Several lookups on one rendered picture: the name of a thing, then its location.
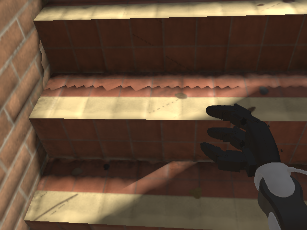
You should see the right robot forearm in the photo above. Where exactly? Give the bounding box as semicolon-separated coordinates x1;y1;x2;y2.
254;162;307;230

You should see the robot right hand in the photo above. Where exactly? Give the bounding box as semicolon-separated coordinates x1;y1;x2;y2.
201;103;283;177

